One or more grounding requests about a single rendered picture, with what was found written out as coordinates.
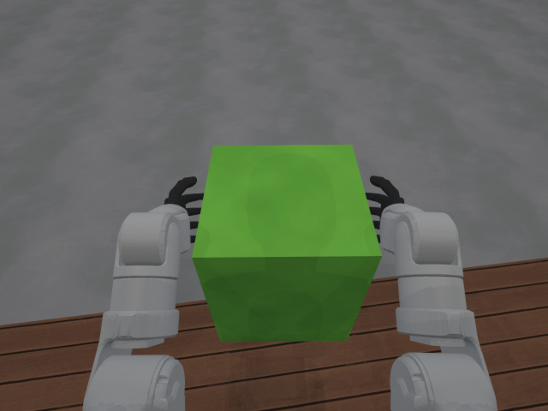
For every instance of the carton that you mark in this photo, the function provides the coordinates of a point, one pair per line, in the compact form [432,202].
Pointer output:
[285,248]

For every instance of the left robot forearm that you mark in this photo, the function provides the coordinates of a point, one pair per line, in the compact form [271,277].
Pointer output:
[143,300]

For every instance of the robot left upper arm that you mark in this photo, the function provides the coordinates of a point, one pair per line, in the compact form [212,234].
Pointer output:
[137,383]

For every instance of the right robot forearm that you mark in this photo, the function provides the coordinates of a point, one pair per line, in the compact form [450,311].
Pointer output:
[433,307]

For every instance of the robot right upper arm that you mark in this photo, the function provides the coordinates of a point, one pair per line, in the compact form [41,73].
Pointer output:
[439,382]

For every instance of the robot left hand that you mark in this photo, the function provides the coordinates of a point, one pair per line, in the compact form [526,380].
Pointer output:
[176,198]

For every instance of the robot right hand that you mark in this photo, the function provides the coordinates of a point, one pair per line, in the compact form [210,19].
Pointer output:
[390,190]

